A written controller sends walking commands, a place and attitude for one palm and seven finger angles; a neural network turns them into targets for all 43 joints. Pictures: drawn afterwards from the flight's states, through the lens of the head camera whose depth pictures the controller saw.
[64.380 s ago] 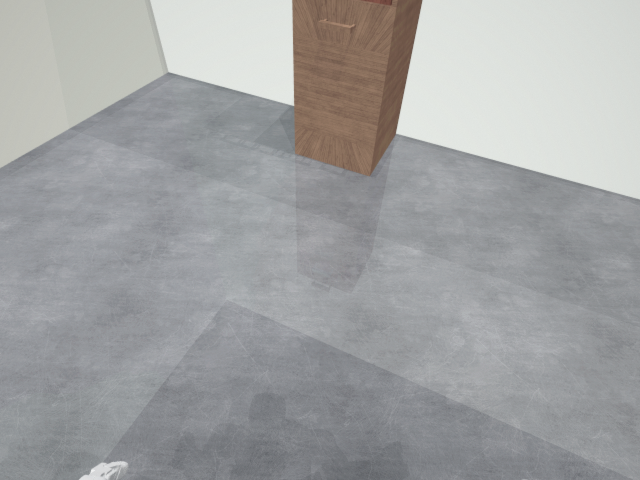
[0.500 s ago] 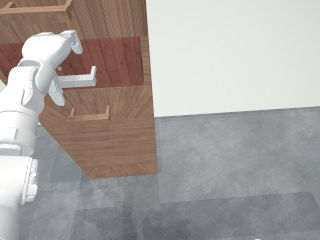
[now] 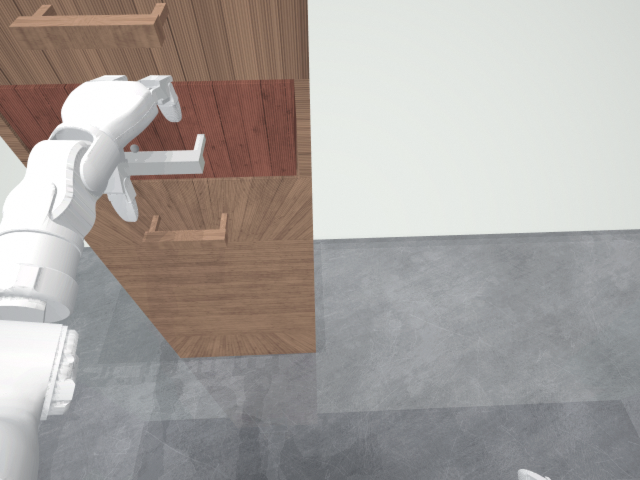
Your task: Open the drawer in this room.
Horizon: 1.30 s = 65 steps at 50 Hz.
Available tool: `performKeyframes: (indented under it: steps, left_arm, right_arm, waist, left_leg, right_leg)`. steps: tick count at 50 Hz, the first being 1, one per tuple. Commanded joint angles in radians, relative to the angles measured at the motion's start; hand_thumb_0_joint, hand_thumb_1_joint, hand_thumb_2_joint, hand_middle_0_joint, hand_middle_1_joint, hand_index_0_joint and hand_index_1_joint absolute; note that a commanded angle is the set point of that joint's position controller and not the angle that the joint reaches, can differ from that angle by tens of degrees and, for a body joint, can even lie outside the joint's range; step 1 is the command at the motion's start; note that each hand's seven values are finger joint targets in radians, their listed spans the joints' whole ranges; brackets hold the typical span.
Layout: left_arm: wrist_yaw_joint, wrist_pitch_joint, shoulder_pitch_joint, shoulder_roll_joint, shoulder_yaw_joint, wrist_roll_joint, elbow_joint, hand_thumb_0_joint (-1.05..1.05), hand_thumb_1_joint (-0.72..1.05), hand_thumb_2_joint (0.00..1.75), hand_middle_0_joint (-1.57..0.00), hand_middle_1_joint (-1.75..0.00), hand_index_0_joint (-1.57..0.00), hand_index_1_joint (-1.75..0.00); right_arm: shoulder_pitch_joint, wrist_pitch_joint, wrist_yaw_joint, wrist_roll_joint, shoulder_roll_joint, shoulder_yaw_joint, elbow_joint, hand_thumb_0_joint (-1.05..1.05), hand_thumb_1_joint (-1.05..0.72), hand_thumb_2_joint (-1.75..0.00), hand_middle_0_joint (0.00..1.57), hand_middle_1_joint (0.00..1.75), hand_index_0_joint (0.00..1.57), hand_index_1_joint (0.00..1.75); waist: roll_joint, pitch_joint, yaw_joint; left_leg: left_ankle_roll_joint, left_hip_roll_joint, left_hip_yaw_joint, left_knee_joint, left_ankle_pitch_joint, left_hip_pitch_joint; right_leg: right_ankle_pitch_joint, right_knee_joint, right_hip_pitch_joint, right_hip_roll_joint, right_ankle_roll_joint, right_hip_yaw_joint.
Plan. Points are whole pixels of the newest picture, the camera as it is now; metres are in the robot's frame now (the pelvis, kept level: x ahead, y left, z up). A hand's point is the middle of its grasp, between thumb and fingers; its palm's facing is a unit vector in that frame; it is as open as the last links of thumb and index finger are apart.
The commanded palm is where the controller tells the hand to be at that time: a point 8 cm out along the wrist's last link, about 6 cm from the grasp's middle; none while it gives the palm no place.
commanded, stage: re-aim the fingers above the handle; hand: left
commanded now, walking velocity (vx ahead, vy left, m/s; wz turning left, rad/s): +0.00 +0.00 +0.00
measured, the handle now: (154, 152) +0.52 +0.24 +0.11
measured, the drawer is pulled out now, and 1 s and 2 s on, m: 0.00 0.00 0.00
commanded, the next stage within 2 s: lower the fingers behind the handle in 0.48 s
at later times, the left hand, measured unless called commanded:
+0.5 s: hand (124, 150) +0.46 +0.24 +0.17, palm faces -0.03 -0.02 -1.00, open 13.8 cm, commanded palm +0.45 +0.27 +0.23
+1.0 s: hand (123, 161) +0.47 +0.25 +0.14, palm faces -0.02 -0.02 -1.00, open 13.8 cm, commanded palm +0.45 +0.27 +0.20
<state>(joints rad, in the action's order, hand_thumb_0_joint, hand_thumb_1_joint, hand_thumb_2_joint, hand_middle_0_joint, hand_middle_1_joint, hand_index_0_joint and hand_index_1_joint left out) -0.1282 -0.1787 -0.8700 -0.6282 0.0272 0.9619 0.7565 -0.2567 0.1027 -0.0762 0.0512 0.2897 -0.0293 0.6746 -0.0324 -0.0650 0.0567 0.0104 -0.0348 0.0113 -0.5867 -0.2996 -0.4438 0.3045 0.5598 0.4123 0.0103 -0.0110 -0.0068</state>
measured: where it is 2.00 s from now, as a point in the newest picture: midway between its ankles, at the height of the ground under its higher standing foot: outside the picture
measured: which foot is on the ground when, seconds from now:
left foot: down 0.00-1.00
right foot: down 0.00-1.00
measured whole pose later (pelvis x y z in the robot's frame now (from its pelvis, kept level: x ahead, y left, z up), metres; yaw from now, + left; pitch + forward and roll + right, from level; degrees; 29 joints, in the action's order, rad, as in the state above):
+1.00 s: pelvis -0.01 +0.00 +0.00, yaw +0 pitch +10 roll -1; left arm -0.07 -0.20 -0.85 -0.65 -0.01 1.00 0.80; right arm -0.28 0.10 -0.07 0.04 0.26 -0.03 0.67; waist -0.03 -0.07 0.06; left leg 0.01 -0.04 0.01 -0.63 -0.31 -0.50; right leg 0.31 0.60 0.47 0.01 -0.01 0.00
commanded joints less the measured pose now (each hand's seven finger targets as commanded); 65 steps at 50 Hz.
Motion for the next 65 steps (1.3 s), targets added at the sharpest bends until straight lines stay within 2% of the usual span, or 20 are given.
performKeyframes:
  steps: [1,4,8,11,14,17,23,26,29,31,33,36,39,41,46,51,55,57,61,65]
  left_arm:
    - [0.155,0.055,-0.541,-0.497,-0.272,0.034,-0.112,0.0,-0.5,0.3,-0.3,-1.2,-0.3,-1.2]
    - [0.161,0.12,-0.499,-0.432,-0.195,0.071,-0.057,0.0,-0.5,0.3,-0.3,-1.2,-0.3,-1.2]
    - [0.113,0.159,-0.473,-0.415,-0.161,0.063,-0.019,0.0,-0.5,0.3,-0.3,-1.2,-0.3,-1.2]
    - [0.06,0.138,-0.465,-0.365,-0.119,0.043,-0.073,0.0,-0.5,0.3,-0.3,-1.2,-0.3,-1.2]
    - [0.003,0.1,-0.471,-0.276,-0.035,0.022,-0.109,0.0,-0.5,0.3,-0.3,-1.2,-0.3,-1.2]
    - [-0.022,0.043,-0.544,-0.205,0.02,-0.011,-0.222,0.0,-0.5,0.3,-0.3,-1.2,-0.3,-1.2]
    - [0.048,-0.002,-0.536,-0.324,-0.133,-0.026,-0.23,0.0,-0.5,0.3,-0.3,-1.2,-0.3,-1.2]
    - [0.119,0.035,-0.515,-0.457,-0.253,0.01,-0.129,0.0,-0.5,0.3,-0.3,-1.2,-0.3,-1.2]
    - [0.158,0.095,-0.491,-0.435,-0.219,0.047,-0.071,0.0,-0.5,0.3,-0.3,-1.2,-0.3,-1.2]
    - [0.149,0.133,-0.451,-0.371,-0.162,0.065,-0.046,0.0,-0.5,0.3,-0.3,-1.2,-0.3,-1.2]
    - [0.115,0.162,-0.431,-0.265,-0.053,0.068,-0.051,0.0,-0.5,0.3,-0.3,-1.2,-0.3,-1.2]
    - [0.049,0.159,-0.438,-0.205,0.01,0.044,-0.105,0.0,-0.5,0.3,-0.3,-1.2,-0.3,-1.2]
    - [0.001,0.102,-0.484,-0.249,-0.023,0.009,-0.139,0.0,-0.5,0.3,-0.3,-1.2,-0.3,-1.2]
    - [-0.003,0.047,-0.514,-0.295,-0.069,-0.005,-0.192,0.0,-0.5,0.3,-0.3,-1.2,-0.3,-1.2]
    - [0.089,-0.028,-0.517,-0.37,-0.174,0.017,-0.19,0.0,-0.5,0.3,-0.3,-1.2,-0.3,-1.2]
    - [0.189,0.033,-0.447,-0.372,-0.199,0.051,-0.076,0.0,-0.5,0.3,-0.3,-1.2,-0.3,-1.2]
    - [0.189,0.103,-0.425,-0.321,-0.129,0.075,-0.072,0.0,-0.5,0.3,-0.3,-1.2,-0.3,-1.2]
    - [0.163,0.114,-0.419,-0.276,-0.084,0.068,-0.072,0.0,-0.5,0.3,-0.3,-1.2,-0.3,-1.2]
    - [0.11,0.078,-0.464,-0.253,-0.053,0.038,-0.126,0.0,-0.5,0.3,-0.3,-1.2,-0.3,-1.2]
    - [0.115,0.011,-0.436,-0.326,-0.139,0.029,-0.17,0.0,-0.5,0.3,-0.3,-1.2,-0.3,-1.2]
  right_arm:
    - [-0.045,-0.016,0.012,-0.015,0.12,-0.035,-0.081,0.0,-0.9,-0.9,0.2,0.3,0.2,0.3]
    - [-0.044,-0.014,0.023,-0.014,0.122,-0.036,-0.09,0.0,-0.9,-0.9,0.2,0.3,0.2,0.3]
    - [-0.043,0.001,0.018,-0.004,0.137,-0.033,-0.1,0.0,-0.9,-0.9,0.2,0.3,0.2,0.3]
    - [-0.049,0.001,0.007,-0.001,0.139,-0.038,-0.112,0.0,-0.9,-0.9,0.2,0.3,0.2,0.3]
    - [-0.052,0.0,-0.007,0.004,0.135,-0.041,-0.107,0.0,-0.9,-0.9,0.2,0.3,0.2,0.3]
    - [-0.059,-0.012,-0.012,0.0,0.126,-0.049,-0.098,0.0,-0.9,-0.9,0.2,0.3,0.2,0.3]
    - [-0.071,-0.019,0.002,-0.011,0.117,-0.047,-0.08,0.0,-0.9,-0.9,0.2,0.3,0.2,0.3]
    - [-0.066,-0.011,0.015,-0.016,0.127,-0.04,-0.071,0.0,-0.9,-0.9,0.2,0.3,0.2,0.3]
    - [-0.052,-0.012,0.028,-0.014,0.124,-0.037,-0.081,0.0,-0.9,-0.9,0.2,0.3,0.2,0.3]
    - [-0.054,-0.009,0.034,-0.013,0.129,-0.041,-0.093,0.0,-0.9,-0.9,0.2,0.3,0.2,0.3]
    - [-0.058,-0.006,0.035,-0.005,0.136,-0.045,-0.1,0.0,-0.9,-0.9,0.2,0.3,0.2,0.3]
    - [-0.065,-0.004,0.018,-0.004,0.141,-0.053,-0.107,0.0,-0.9,-0.9,0.2,0.3,0.2,0.3]
    - [-0.066,-0.005,-0.006,-0.002,0.138,-0.047,-0.097,0.0,-0.9,-0.9,0.2,0.3,0.2,0.3]
    - [-0.066,-0.007,-0.015,-0.006,0.137,-0.048,-0.094,0.0,-0.9,-0.9,0.2,0.3,0.2,0.3]
    - [-0.081,-0.017,-0.004,-0.019,0.119,-0.048,-0.081,0.0,-0.9,-0.9,0.2,0.3,0.2,0.3]
    - [-0.089,-0.017,0.025,-0.025,0.12,-0.049,-0.079,0.0,-0.9,-0.9,0.2,0.3,0.2,0.3]
    - [-0.096,-0.013,0.033,-0.021,0.128,-0.056,-0.085,0.0,-0.9,-0.9,0.2,0.3,0.2,0.3]
    - [-0.104,-0.006,0.029,-0.017,0.132,-0.061,-0.086,0.0,-0.9,-0.9,0.2,0.3,0.2,0.3]
    - [-0.106,-0.004,0.005,-0.016,0.137,-0.065,-0.08,0.0,-0.9,-0.9,0.2,0.3,0.2,0.3]
    - [-0.11,-0.003,-0.003,-0.021,0.126,-0.063,-0.075,0.0,-0.9,-0.9,0.2,0.3,0.2,0.3]
  waist:
    - [-0.053,-0.426,-0.05]
    - [-0.077,-0.454,-0.044]
    - [0.022,-0.411,-0.022]
    - [0.039,-0.428,-0.003]
    - [0.04,-0.347,0.028]
    - [-0.038,-0.335,0.041]
    - [-0.097,-0.371,-0.009]
    - [-0.062,-0.381,-0.041]
    - [-0.068,-0.394,-0.052]
    - [-0.048,-0.426,-0.042]
    - [-0.016,-0.403,-0.009]
    - [0.033,-0.391,0.029]
    - [0.043,-0.349,0.037]
    - [-0.005,-0.347,0.028]
    - [-0.082,-0.364,-0.002]
    - [-0.069,-0.421,-0.023]
    - [-0.052,-0.479,-0.01]
    - [-0.007,-0.468,0.016]
    - [0.016,-0.405,0.047]
    - [-0.046,-0.417,0.017]
  left_leg:
    - [-0.036,0.054,0.026,0.019,0.429,0.14]
    - [-0.033,0.046,0.041,0.017,0.452,0.152]
    - [-0.044,0.042,0.049,0.031,0.375,0.137]
    - [-0.057,0.042,0.045,0.029,0.382,0.172]
    - [-0.064,0.044,0.035,0.031,0.33,0.195]
    - [-0.061,0.044,0.02,0.027,0.328,0.264]
    - [-0.043,0.051,0.006,0.016,0.417,0.246]
    - [-0.035,0.048,0.009,0.022,0.417,0.166]
    - [-0.03,0.042,0.025,0.032,0.398,0.135]
    - [-0.033,0.039,0.035,0.027,0.413,0.151]
    - [-0.04,0.031,0.036,0.028,0.381,0.172]
    - [-0.056,0.034,0.033,0.026,0.342,0.215]
    - [-0.065,0.047,0.026,0.023,0.308,0.212]
    - [-0.061,0.05,0.021,0.02,0.314,0.216]
    - [-0.048,0.053,0.012,-0.011,0.372,0.179]
    - [-0.036,0.047,0.024,-0.023,0.384,0.124]
    - [-0.044,0.042,0.04,-0.037,0.412,0.14]
    - [-0.052,0.041,0.037,-0.04,0.401,0.155]
    - [-0.064,0.045,0.029,-0.032,0.338,0.165]
    - [-0.06,0.05,0.023,-0.045,0.394,0.178]
  right_leg:
    - [-0.38,-0.012,-0.18,-0.046,0.039,-0.021]
    - [-0.412,-0.005,-0.175,-0.045,0.036,-0.022]
    - [-0.386,-0.03,-0.176,-0.042,0.021,-0.016]
    - [-0.404,-0.044,-0.186,-0.038,0.022,-0.01]
    - [-0.347,-0.065,-0.107,-0.041,0.019,-0.008]
    - [-0.285,-0.072,-0.039,-0.048,0.028,-0.012]
    - [-0.318,-0.035,-0.064,-0.056,0.045,-0.028]
    - [-0.324,-0.019,-0.112,-0.055,0.047,-0.033]
    - [-0.326,-0.013,-0.132,-0.051,0.043,-0.029]
    - [-0.344,-0.014,-0.147,-0.051,0.041,-0.029]
    - [-0.327,-0.026,-0.1,-0.052,0.033,-0.027]
    - [-0.31,-0.056,-0.082,-0.048,0.028,-0.018]
    - [-0.313,-0.062,-0.071,-0.043,0.024,-0.012]
    - [-0.302,-0.058,-0.066,-0.045,0.031,-0.012]
    - [-0.304,-0.012,-0.046,-0.055,0.042,-0.02]
    - [-0.326,0.021,-0.072,-0.055,0.041,-0.025]
    - [-0.387,0.024,-0.09,-0.052,0.031,-0.015]
    - [-0.386,0.012,-0.077,-0.055,0.026,-0.014]
    - [-0.346,-0.015,-0.047,-0.052,0.026,-0.009]
    - [-0.37,0.009,-0.044,-0.056,0.033,-0.01]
